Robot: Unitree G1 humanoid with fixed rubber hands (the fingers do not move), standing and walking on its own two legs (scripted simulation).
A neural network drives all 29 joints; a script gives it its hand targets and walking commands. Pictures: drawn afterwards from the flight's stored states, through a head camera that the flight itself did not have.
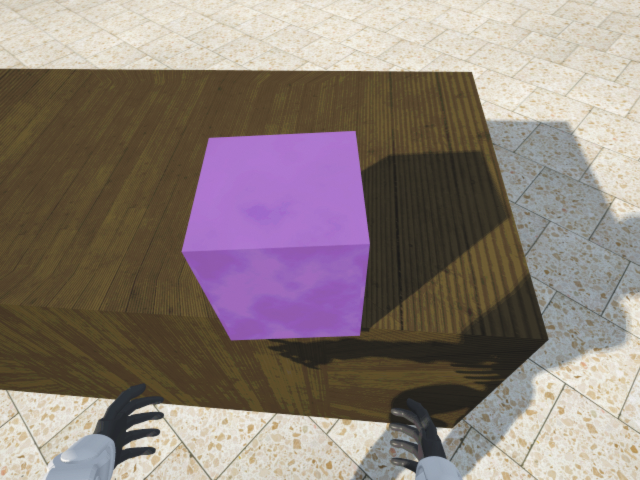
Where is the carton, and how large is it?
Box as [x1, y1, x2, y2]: [182, 131, 369, 339]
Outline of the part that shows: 355,131 217,137 208,139 182,252 230,339 359,335 369,240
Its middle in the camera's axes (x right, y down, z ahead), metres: -0.04 +0.01 +0.59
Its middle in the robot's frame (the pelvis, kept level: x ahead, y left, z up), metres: +0.44 +0.07 +0.00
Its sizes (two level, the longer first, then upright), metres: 0.210 0.200 0.250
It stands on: a pedestal, 0.65 m high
